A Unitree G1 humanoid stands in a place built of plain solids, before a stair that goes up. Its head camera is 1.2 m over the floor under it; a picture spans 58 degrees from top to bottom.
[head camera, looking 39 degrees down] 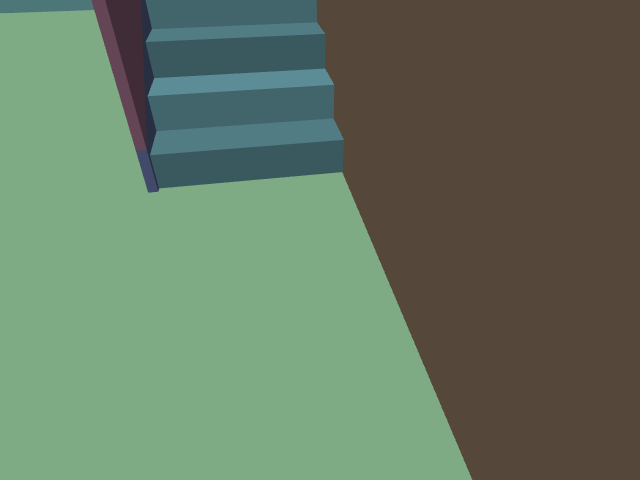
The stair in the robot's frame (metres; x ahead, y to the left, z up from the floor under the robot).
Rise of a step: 0.19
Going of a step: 0.28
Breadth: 0.97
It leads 10 degrees to the left of straight ahead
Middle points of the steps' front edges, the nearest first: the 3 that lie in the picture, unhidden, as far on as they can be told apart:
1.99 0.35 0.19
2.26 0.40 0.38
2.53 0.45 0.57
